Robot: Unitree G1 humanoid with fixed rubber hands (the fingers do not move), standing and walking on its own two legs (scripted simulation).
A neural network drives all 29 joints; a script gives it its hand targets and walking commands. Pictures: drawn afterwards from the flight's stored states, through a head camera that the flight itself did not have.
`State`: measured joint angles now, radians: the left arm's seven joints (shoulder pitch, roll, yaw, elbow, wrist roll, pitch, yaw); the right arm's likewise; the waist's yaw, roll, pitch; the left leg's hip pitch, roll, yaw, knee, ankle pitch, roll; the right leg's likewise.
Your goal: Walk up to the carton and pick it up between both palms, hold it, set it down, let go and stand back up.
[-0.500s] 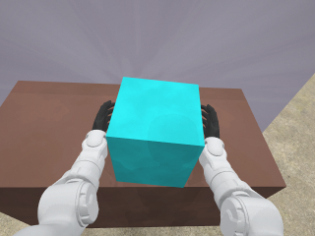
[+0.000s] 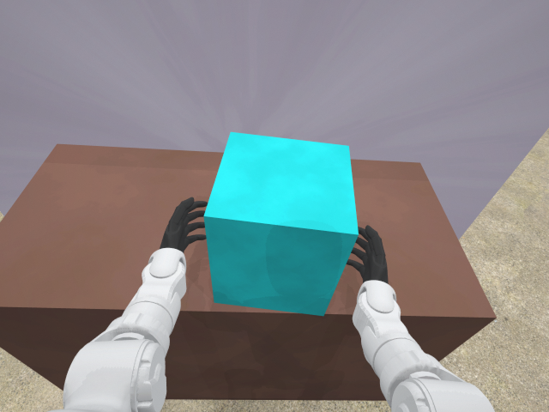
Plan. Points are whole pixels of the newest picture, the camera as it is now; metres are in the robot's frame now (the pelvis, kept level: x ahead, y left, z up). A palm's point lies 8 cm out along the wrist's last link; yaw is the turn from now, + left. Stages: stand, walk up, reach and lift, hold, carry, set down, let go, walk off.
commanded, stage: set down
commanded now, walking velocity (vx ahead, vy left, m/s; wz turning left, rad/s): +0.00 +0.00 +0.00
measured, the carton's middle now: (278, 227) +0.44 +0.01 +0.00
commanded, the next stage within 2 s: none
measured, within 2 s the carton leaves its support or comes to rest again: neither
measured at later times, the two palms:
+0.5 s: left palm (152, 294) +0.30 +0.20 +0.00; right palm (386, 321) +0.27 -0.16 -0.01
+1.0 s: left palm (125, 343) +0.23 +0.22 -0.01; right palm (405, 363) +0.21 -0.17 -0.01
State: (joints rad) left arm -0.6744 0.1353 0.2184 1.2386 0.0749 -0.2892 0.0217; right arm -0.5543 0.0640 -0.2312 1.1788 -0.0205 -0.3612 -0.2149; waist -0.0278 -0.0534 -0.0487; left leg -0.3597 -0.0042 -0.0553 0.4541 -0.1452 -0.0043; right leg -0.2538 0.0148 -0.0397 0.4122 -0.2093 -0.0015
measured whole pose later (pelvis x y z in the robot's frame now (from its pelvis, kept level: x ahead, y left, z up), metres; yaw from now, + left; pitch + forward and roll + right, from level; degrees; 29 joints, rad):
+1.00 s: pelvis +0.00 +0.00 +0.00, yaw +0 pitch +3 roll -2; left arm 0.10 0.19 0.03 0.35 -0.09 -0.17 -0.02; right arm 0.14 0.06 -0.09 0.49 0.07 -0.33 -0.18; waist 0.02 -0.06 -0.02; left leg -0.36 0.00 -0.06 0.46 -0.14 0.00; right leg -0.25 0.02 -0.04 0.40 -0.20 0.00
